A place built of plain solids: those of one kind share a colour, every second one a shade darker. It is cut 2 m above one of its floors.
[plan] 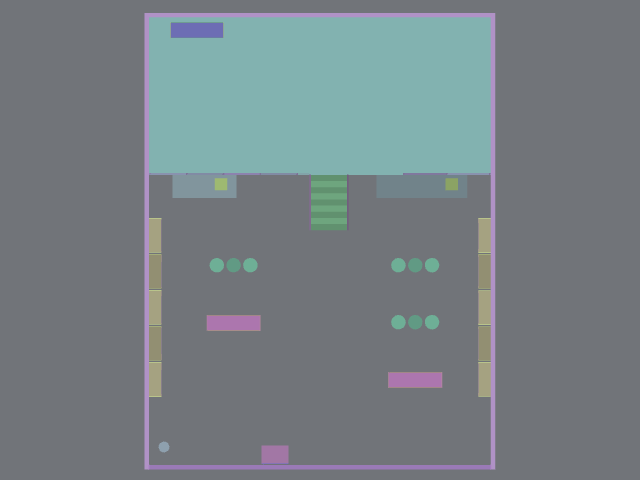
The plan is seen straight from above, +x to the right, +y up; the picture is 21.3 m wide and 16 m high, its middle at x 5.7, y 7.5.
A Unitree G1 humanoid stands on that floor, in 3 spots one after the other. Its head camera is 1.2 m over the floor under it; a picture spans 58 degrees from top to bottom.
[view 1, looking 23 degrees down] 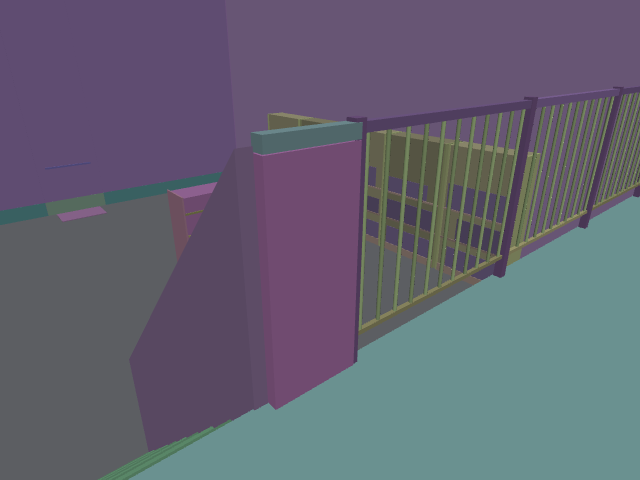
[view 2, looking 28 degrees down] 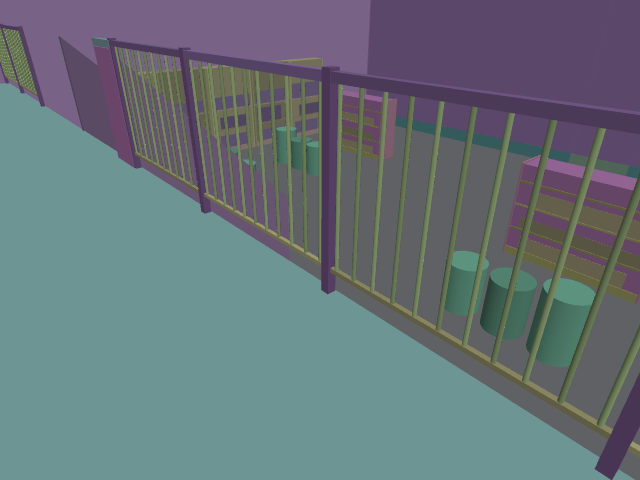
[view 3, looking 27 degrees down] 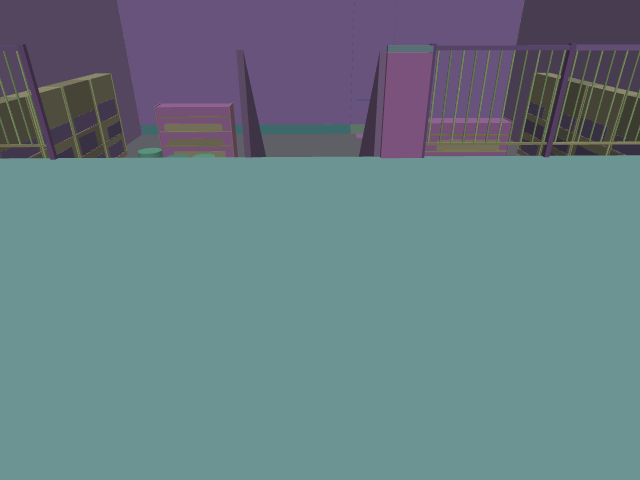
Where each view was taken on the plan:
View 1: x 6.00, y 10.77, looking -130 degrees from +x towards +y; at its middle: upper_guard_return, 1.48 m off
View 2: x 1.20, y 10.87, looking -41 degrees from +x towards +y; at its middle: upper_guard_bar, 2.01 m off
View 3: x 6.00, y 13.82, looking -91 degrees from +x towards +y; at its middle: upper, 2.64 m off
